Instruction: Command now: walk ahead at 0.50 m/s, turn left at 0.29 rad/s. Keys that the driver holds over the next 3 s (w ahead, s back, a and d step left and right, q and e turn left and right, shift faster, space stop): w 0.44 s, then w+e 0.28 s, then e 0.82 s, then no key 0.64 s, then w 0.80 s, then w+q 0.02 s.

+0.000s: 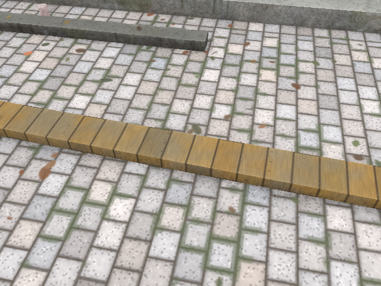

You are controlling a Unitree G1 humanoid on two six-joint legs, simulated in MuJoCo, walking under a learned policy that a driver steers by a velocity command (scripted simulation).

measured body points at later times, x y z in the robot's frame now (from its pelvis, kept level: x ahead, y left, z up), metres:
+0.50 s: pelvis +0.32 +0.05 -0.11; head +0.34 +0.06 +0.34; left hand +0.12 +0.21 -0.24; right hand +0.58 -0.13 -0.20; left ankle +0.46 +0.16 -0.85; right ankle +0.03 -0.10 -0.69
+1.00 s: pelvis +0.59 +0.00 -0.16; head +0.63 -0.02 +0.29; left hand +0.86 +0.20 -0.23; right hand +0.60 -0.28 -0.30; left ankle +0.47 +0.18 -0.81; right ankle +0.70 -0.10 -0.87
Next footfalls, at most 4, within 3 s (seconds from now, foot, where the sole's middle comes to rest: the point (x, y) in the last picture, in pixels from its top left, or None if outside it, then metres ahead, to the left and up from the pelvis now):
0.50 left None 0.49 0.17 -0.90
0.94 right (218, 249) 0.74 -0.10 -0.91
1.48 left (172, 236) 0.81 0.09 -0.90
1.88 right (225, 273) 0.64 -0.12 -0.90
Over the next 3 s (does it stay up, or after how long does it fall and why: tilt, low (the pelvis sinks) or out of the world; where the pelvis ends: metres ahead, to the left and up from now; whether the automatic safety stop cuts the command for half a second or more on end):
stays up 0.95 -0.16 -0.14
